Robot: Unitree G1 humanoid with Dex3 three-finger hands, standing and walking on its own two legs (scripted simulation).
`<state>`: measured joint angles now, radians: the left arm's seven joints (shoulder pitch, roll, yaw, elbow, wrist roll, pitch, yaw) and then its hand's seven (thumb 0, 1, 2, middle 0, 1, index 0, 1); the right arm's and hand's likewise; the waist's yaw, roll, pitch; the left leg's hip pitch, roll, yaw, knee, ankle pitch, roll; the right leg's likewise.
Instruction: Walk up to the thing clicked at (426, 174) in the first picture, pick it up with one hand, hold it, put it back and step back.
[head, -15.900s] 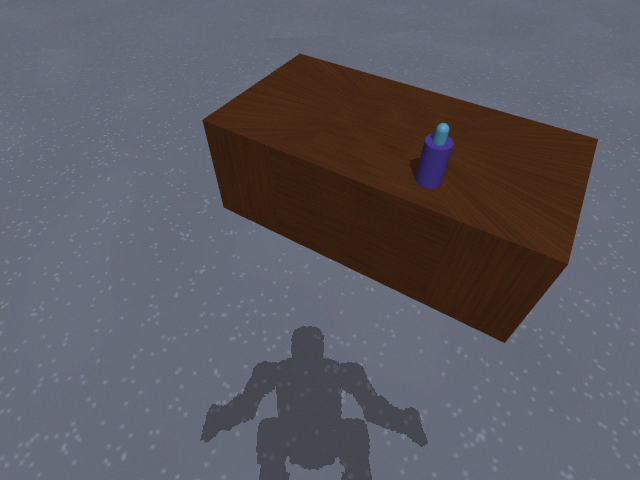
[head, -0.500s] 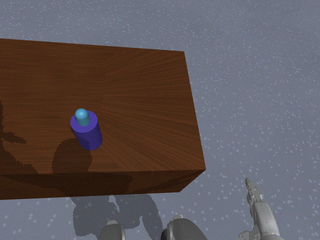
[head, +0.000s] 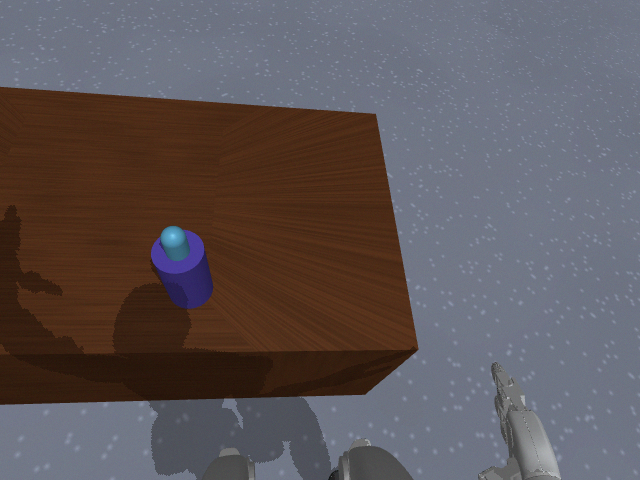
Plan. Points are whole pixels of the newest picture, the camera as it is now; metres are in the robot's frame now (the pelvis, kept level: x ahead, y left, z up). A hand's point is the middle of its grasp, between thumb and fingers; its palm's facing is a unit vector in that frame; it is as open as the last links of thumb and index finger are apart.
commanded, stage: go down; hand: left
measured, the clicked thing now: (182, 263) +0.47 +0.19 -0.16
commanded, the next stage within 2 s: none
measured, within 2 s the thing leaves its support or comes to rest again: neither
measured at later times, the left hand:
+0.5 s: hand out of the picture +0.40 +0.37 +0.10, palm faces +0.20 -0.98 +0.01, open 17.6 cm
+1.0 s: hand out of the picture +0.39 +0.37 +0.09, palm faces +0.19 -0.98 +0.01, open 17.7 cm
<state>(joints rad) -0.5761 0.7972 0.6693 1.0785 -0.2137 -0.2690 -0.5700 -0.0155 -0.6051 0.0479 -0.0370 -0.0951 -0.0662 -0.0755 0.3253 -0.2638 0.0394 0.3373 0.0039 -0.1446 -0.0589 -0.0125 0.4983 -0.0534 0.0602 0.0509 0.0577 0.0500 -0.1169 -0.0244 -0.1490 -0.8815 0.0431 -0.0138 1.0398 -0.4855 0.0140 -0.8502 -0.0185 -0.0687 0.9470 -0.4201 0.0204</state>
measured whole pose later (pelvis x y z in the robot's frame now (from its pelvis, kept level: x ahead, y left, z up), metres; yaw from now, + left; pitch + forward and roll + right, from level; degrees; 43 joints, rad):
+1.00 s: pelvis +0.00 +0.00 +0.00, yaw +0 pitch +19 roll -3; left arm -0.57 0.80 0.66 1.08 -0.22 -0.26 -0.58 -0.01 -0.60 0.04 -0.03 -0.10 -0.06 -0.07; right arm 0.31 -0.26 0.04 0.37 0.00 -0.15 -0.07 -0.01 0.50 -0.05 0.06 0.05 0.06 0.05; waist -0.11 -0.02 -0.15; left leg -0.87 0.04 -0.02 1.03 -0.48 0.01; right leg -0.84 -0.02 -0.07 0.94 -0.42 0.02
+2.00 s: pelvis +0.00 +0.00 +0.00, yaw +0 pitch +18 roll -3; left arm -0.57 0.80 0.67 1.08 -0.22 -0.27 -0.58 -0.02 -0.60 0.03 -0.03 -0.10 -0.07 -0.07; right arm 0.31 -0.27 0.03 0.37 0.00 -0.15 -0.07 -0.01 0.50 -0.05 0.06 0.05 0.06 0.05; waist -0.11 -0.03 -0.14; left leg -0.88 0.04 -0.02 1.03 -0.47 0.01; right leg -0.85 -0.02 -0.07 0.94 -0.41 0.02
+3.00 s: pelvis +0.00 +0.00 +0.00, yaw +0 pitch +18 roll -3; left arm -0.58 0.80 0.66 1.08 -0.21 -0.27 -0.57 -0.02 -0.60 0.03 -0.03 -0.11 -0.07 -0.08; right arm 0.30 -0.27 0.02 0.37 0.00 -0.16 -0.07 -0.01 0.50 -0.05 0.06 0.05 0.06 0.05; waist -0.11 -0.03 -0.14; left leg -0.86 0.04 -0.02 1.02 -0.47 0.01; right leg -0.83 -0.02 -0.07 0.93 -0.41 0.02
